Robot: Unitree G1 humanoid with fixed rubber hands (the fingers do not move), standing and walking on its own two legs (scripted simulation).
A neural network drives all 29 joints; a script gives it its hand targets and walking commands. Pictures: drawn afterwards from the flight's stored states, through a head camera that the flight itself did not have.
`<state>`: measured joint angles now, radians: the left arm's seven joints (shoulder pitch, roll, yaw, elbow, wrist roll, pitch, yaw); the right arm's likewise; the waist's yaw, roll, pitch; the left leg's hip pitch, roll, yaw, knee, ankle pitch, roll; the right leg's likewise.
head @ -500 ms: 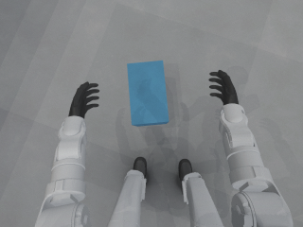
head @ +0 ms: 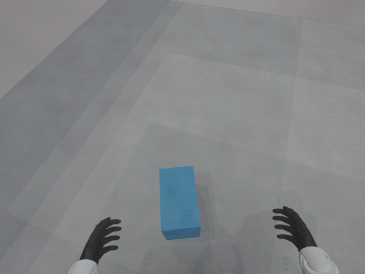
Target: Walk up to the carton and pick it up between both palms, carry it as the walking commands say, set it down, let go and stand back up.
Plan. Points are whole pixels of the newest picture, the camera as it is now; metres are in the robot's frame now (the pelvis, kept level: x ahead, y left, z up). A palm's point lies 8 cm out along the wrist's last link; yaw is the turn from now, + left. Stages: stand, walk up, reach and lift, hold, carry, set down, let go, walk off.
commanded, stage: let go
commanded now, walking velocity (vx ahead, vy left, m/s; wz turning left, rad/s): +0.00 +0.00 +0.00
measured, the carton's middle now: (179, 203) +0.46 +0.08 -0.66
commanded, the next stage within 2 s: stand in 0.54 s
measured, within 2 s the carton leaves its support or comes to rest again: neither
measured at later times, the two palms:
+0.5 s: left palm (83, 258) +0.17 +0.25 -0.07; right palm (308, 258) +0.17 -0.22 -0.06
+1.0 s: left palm (66, 265) +0.15 +0.30 -0.10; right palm out of the picture +0.14 -0.28 -0.08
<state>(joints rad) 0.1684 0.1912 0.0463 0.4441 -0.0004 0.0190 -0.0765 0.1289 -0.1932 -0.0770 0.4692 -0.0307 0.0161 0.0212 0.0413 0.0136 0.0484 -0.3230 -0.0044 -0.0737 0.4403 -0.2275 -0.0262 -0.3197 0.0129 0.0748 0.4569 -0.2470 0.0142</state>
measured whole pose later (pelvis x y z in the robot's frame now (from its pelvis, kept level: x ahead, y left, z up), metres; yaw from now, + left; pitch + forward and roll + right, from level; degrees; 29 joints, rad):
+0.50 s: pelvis +0.01 +0.01 +0.00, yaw +0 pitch -3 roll +0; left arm 0.22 0.23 0.03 0.40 0.02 0.19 -0.04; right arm 0.23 -0.21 -0.04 0.45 0.00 0.09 0.05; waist 0.00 -0.01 0.08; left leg -0.12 -0.02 -0.07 0.45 -0.27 -0.01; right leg -0.11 0.00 0.07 0.45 -0.28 0.03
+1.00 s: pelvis +0.02 +0.02 +0.00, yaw -1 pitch +0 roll +0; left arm 0.19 0.34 0.03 0.74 0.04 0.01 0.02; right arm 0.18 -0.33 -0.04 0.77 -0.04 0.02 -0.02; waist -0.01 -0.02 0.01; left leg -0.20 -0.01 -0.06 0.52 -0.33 0.00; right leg -0.18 0.00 0.09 0.50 -0.32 0.03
